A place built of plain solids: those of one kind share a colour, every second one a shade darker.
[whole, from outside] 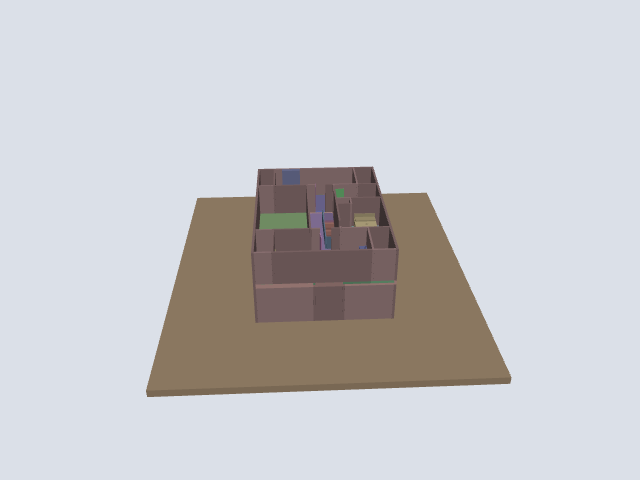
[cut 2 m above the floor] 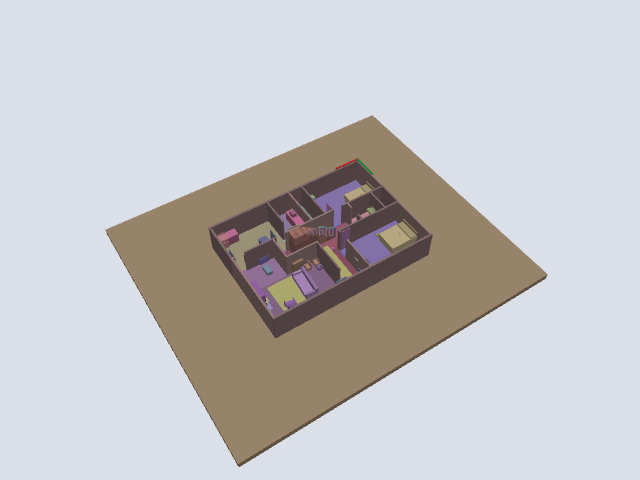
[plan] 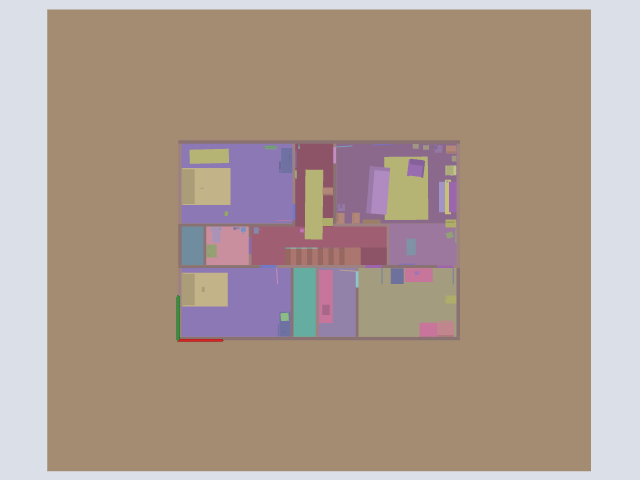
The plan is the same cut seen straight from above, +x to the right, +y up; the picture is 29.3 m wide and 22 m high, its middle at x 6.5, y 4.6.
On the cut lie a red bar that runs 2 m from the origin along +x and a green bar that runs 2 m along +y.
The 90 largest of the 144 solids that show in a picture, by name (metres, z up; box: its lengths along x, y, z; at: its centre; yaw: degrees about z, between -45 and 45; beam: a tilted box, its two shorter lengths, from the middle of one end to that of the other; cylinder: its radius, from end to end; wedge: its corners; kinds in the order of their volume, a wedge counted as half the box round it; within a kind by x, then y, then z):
{
 "under_1": {"box": [24.92, 21.17, 0.5], "at": [6.46, 4.58, -0.54]},
 "wall_1": {"box": [0.16, 1.37, 2.33], "at": [0.08, 0.84, 3.89]},
 "wall_2": {"box": [0.16, 3.16, 2.72], "at": [0.08, 1.74, 1.06]},
 "wall_3": {"box": [0.16, 1.77, 2.72], "at": [0.08, 4.33, 1.06]},
 "wall_4": {"box": [0.16, 6.13, 2.33], "at": [0.08, 4.72, 3.89]},
 "wall_5": {"box": [0.16, 3.66, 2.72], "at": [0.08, 7.18, 1.06]},
 "wall_6": {"box": [0.16, 1.09, 2.33], "at": [0.08, 8.46, 3.89]},
 "wall_7": {"box": [0.13, 1.77, 2.72], "at": [1.23, 4.33, 1.06]},
 "wall_8": {"box": [3.03, 0.13, 2.33], "at": [1.51, 1.59, 3.89]},
 "wall_9": {"box": [3.03, 0.13, 2.33], "at": [1.51, 7.86, 3.89]},
 "wall_10": {"box": [3.76, 0.13, 2.72], "at": [1.88, 3.38, 1.06]},
 "wall_11": {"box": [5.37, 0.13, 2.72], "at": [2.68, 5.29, 1.06]},
 "wall_12": {"box": [0.13, 1.37, 2.33], "at": [2.96, 0.84, 3.89]},
 "wall_13": {"box": [0.13, 1.66, 2.33], "at": [2.96, 2.49, 3.89]},
 "wall_14": {"box": [0.13, 2.32, 2.33], "at": [2.96, 6.63, 3.89]},
 "wall_15": {"box": [0.13, 1.09, 2.33], "at": [2.96, 8.46, 3.89]},
 "wall_16": {"box": [0.13, 3.16, 2.72], "at": [5.22, 1.74, 1.06]},
 "wall_17": {"box": [0.13, 2.76, 2.72], "at": [5.3, 7.63, 1.06]},
 "wall_18": {"box": [0.13, 3.16, 2.72], "at": [6.37, 1.74, 1.06]},
 "wall_19": {"box": [6.94, 0.13, 2.33], "at": [6.37, 5.41, 3.89]},
 "wall_20": {"box": [4.91, 0.13, 2.33], "at": [6.38, 3.38, 3.89]},
 "wall_21": {"box": [12.92, 0.16, 5.35], "at": [6.46, 0.08, 2.38]},
 "wall_22": {"box": [12.92, 0.16, 5.35], "at": [6.46, 9.09, 2.38]},
 "wall_23": {"box": [0.13, 0.89, 2.33], "at": [6.53, 2.88, 3.89]},
 "wall_24": {"box": [4.08, 0.13, 2.72], "at": [6.55, 3.38, 1.06]},
 "wall_25": {"box": [1.02, 0.13, 2.33], "at": [6.98, 2.37, 3.89]},
 "wall_26": {"box": [0.13, 2.76, 2.72], "at": [7.17, 6.73, 1.06]},
 "wall_27": {"box": [0.13, 2.14, 2.33], "at": [7.42, 1.23, 3.89]},
 "wall_28": {"box": [0.13, 0.89, 2.33], "at": [7.42, 2.88, 3.89]},
 "wall_29": {"box": [0.13, 2.26, 2.72], "at": [8.2, 1.29, 1.06]},
 "wall_30": {"box": [2.58, 0.13, 2.72], "at": [8.4, 5.29, 1.06]},
 "wall_31": {"box": [0.13, 1.77, 2.72], "at": [9.62, 4.33, 1.06]},
 "wall_32": {"box": [0.13, 1.37, 2.33], "at": [9.77, 0.84, 3.89]},
 "wall_33": {"box": [0.13, 1.66, 2.33], "at": [9.77, 2.49, 3.89]},
 "wall_34": {"box": [0.13, 2.32, 2.33], "at": [9.77, 6.63, 3.89]},
 "wall_35": {"box": [0.13, 1.09, 2.33], "at": [9.77, 8.46, 3.89]},
 "wall_36": {"box": [2.52, 0.13, 2.72], "at": [10.6, 3.38, 1.06]},
 "wall_37": {"box": [3.21, 0.13, 2.33], "at": [11.31, 1.59, 3.89]},
 "wall_38": {"box": [3.21, 0.13, 2.33], "at": [11.31, 7.86, 3.89]},
 "wall_39": {"box": [0.16, 1.37, 2.33], "at": [12.84, 0.84, 3.89]},
 "wall_40": {"box": [0.16, 3.16, 2.72], "at": [12.84, 1.74, 1.06]},
 "wall_41": {"box": [0.16, 6.13, 2.33], "at": [12.84, 4.72, 3.89]},
 "wall_42": {"box": [0.16, 5.56, 2.72], "at": [12.84, 6.23, 1.06]},
 "wall_43": {"box": [0.16, 1.09, 2.33], "at": [12.84, 8.46, 3.89]},
 "stair_1": {"box": [3.46, 0.81, 0.48], "at": [6.64, 3.85, -0.06]},
 "stair_2": {"box": [3.21, 0.81, 0.66], "at": [6.76, 3.85, 0.03]},
 "stair_3": {"box": [2.96, 0.81, 0.84], "at": [6.89, 3.85, 0.12]},
 "stair_4": {"box": [2.72, 0.81, 1.03], "at": [7.01, 3.85, 0.21]},
 "stair_5": {"box": [2.47, 0.81, 1.21], "at": [7.13, 3.85, 0.3]},
 "stair_6": {"box": [2.22, 0.81, 1.39], "at": [7.26, 3.85, 0.39]},
 "stair_7": {"box": [1.98, 0.81, 1.57], "at": [7.38, 3.85, 0.49]},
 "stair_8": {"box": [1.73, 0.81, 1.75], "at": [7.5, 3.85, 0.58]},
 "stair_9": {"box": [1.48, 0.81, 1.93], "at": [7.63, 3.85, 0.67]},
 "stair_10": {"box": [1.24, 0.81, 2.12], "at": [7.75, 3.85, 0.76]},
 "stair_11": {"box": [0.99, 0.81, 2.3], "at": [7.87, 3.85, 0.85]},
 "stair_12": {"box": [0.74, 0.81, 2.48], "at": [8.0, 3.85, 0.94]},
 "stair_13": {"box": [0.25, 0.81, 2.84], "at": [8.24, 3.85, 1.12]},
 "floor_bedroom_1": {"box": [5.0, 3.16, 0.5], "at": [2.66, 1.74, -0.25]},
 "floor_bedroom_2": {"box": [5.08, 3.66, 0.5], "at": [2.7, 7.18, -0.25]},
 "floor_lounge_1": {"box": [5.52, 3.66, 0.5], "at": [10.0, 7.18, -0.25]},
 "floor_lounge_2": {"box": [3.07, 1.9, 0.5], "at": [11.22, 4.4, -0.25]},
 "floor_hall_1": {"box": [1.55, 0.81, 0.5], "at": [4.13, 3.85, -0.25]},
 "floor_hall_2": {"box": [1.74, 3.79, 0.5], "at": [6.24, 7.12, -0.25]},
 "floor_hall_3": {"box": [6.2, 0.96, 0.5], "at": [6.46, 4.74, -0.25]},
 "floor_hall_4": {"box": [1.19, 0.81, 0.5], "at": [8.96, 3.85, -0.25]},
 "floor_kitchen_1": {"box": [4.49, 3.16, 0.5], "at": [10.51, 1.74, -0.25]},
 "double_bed_1": {"box": [2.11, 1.55, 0.4], "at": [1.22, 2.33, 0.5]},
 "double_bed_2": {"box": [2.13, 1.6, 0.6], "at": [1.28, 7.05, 0.3]},
 "double_bed_3": {"box": [2.23, 1.7, 0.4], "at": [1.28, 7.05, 0.5]},
 "double_bed_4": {"box": [2.11, 1.55, 0.4], "at": [6.3, 1.27, 3.22]},
 "upper_floor_1": {"box": [6.68, 3.54, 0.16], "at": [6.37, 7.24, 2.64]},
 "upper_floor_bedroom_1": {"box": [2.92, 6.13, 0.16], "at": [11.3, 4.72, 2.64]},
 "floor_utility_1": {"box": [1.7, 3.16, 0.5], "at": [7.29, 1.74, -0.25]},
 "floor_wc_1": {"box": [1.94, 1.77, 0.5], "at": [2.26, 4.33, -0.25]},
 "floor_wardrobe_1": {"box": [1.02, 3.16, 0.5], "at": [5.8, 1.74, -0.25]},
 "counter_run_1": {"box": [0.61, 2.43, 0.78], "at": [6.75, 2.02, 0.49]},
 "counter_run_2": {"box": [0.82, 0.61, 0.78], "at": [11.47, 0.47, 0.49]},
 "fixture_breast_lounge_1": {"box": [0.35, 1.4, 2.47], "at": [12.58, 6.57, 1.19]},
 "fixture_breast_bedroom_1": {"box": [0.35, 1.4, 2.38], "at": [12.58, 6.57, 3.86]},
 "upper_floor_landing_1": {"box": [6.68, 1.08, 0.16], "at": [6.37, 4.8, 2.64]},
 "chest_drawers_1": {"box": [0.5, 1.13, 1.0], "at": [4.9, 0.74, 0.5]},
 "chest_drawers_2": {"box": [0.5, 1.15, 0.99], "at": [4.98, 8.24, 0.5]},
 "floor_store_1": {"box": [1.0, 1.77, 0.5], "at": [0.66, 4.33, -0.25]},
 "sofa_1": {"box": [0.23, 2.16, 0.39], "at": [8.81, 6.9, 0.65], "yaw": -4.5},
 "sofa_2": {"box": [0.93, 2.16, 0.34], "at": [9.17, 6.87, 0.28], "yaw": -4.5},
 "fridge_flat_1": {"box": [0.6, 0.73, 1.66], "at": [10.04, 2.94, 0.83]},
 "rug_1": {"box": [0.82, 3.2, 0.08], "at": [6.22, 6.22, -0.03], "yaw": -0.6},
 "rug_2": {"box": [2.0, 2.9, 0.08], "at": [10.45, 6.97, -0.03], "yaw": 0.4},
 "range_cooker_1": {"box": [0.76, 0.65, 0.94], "at": [12.26, 0.49, 0.47]},
 "stair_guard_1": {"box": [4.12, 0.08, 0.95], "at": [6.31, 4.3, 3.2]}
}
